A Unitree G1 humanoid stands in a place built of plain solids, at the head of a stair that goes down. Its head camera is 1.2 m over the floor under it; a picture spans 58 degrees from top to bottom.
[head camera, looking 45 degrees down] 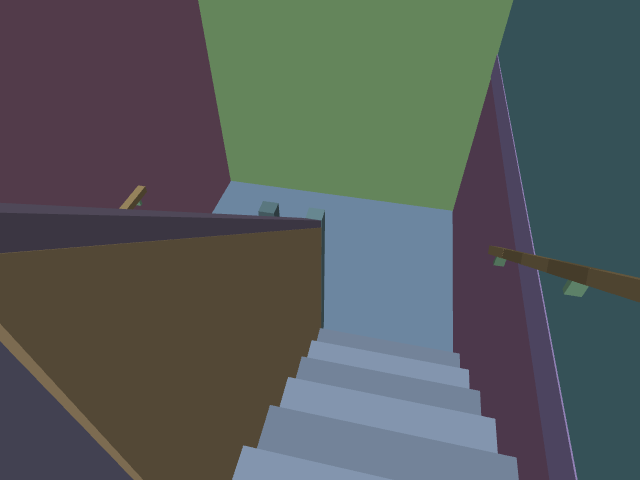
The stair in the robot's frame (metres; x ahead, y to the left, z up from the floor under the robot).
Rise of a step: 0.20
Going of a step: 0.23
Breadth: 0.90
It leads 12 degrees to the right of straight ahead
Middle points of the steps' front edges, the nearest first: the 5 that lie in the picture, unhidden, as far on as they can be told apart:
0.62 -0.25 -0.40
0.85 -0.29 -0.61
1.07 -0.34 -0.81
1.29 -0.39 -1.01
1.51 -0.44 -1.22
